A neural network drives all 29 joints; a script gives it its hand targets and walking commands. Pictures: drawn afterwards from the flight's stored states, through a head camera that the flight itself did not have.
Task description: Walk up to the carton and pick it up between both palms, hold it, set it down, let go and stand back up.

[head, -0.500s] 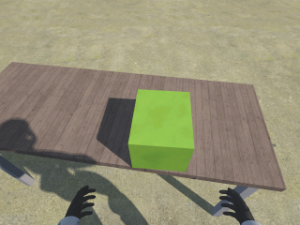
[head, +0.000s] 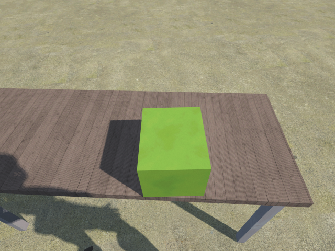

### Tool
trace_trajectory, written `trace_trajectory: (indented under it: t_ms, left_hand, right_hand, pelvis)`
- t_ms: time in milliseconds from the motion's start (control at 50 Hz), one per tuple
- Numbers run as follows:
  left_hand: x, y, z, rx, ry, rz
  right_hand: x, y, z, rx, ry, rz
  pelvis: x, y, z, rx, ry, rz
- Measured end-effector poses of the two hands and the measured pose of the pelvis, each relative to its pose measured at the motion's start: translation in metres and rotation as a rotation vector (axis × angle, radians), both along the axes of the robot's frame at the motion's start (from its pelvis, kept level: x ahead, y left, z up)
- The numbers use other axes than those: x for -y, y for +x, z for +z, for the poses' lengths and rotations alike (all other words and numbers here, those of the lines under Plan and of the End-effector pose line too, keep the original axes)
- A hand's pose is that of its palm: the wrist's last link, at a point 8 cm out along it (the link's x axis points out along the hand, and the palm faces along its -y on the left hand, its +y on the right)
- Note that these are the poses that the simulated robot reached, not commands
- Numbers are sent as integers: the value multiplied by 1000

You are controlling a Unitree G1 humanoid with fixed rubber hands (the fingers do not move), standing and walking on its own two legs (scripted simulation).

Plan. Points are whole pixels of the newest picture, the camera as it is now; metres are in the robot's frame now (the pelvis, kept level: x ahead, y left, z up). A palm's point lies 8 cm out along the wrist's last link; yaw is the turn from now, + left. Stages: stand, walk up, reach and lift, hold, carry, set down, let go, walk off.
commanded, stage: stand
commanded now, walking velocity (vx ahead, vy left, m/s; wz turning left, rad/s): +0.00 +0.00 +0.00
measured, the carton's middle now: (172, 150) +0.41 -0.01 -0.05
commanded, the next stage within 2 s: none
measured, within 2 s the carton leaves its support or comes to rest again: neither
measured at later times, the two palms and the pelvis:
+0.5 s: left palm out of the picture +0.06 +0.24 -0.13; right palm out of the picture +0.01 -0.23 -0.13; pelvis +0.01 +0.01 +0.00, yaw -2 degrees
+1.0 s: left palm out of the picture +0.01 +0.22 -0.14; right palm out of the picture -0.04 -0.20 -0.14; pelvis +0.01 +0.01 +0.00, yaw -3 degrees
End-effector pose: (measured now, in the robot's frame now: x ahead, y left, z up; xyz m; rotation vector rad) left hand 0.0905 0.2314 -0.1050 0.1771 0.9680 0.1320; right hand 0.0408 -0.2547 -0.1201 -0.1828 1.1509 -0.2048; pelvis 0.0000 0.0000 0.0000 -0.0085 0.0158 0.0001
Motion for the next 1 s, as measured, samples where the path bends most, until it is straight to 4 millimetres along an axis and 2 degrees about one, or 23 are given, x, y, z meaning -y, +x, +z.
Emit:
trace_trajectory:
  t_ms: [280,560,760,1000]
  left_hand:
    - [-6,-12,-14,-98,-1,26]
    - [-7,-37,-25,-227,1,48]
    - [1,-57,-32,-312,-17,56]
    - [11,-79,-37,-403,-37,61]
  right_hand:
    - [-12,-8,-7,-55,3,-42]
    - [-23,-42,-16,-176,19,-88]
    - [-37,-66,-21,-253,49,-104]
    - [-52,-84,-25,-314,82,-109]
  pelvis:
    - [-9,11,-1,8,5,-18]
    - [-12,14,0,25,6,-33]
    - [-12,15,1,35,5,-40]
    - [-12,15,1,39,4,-44]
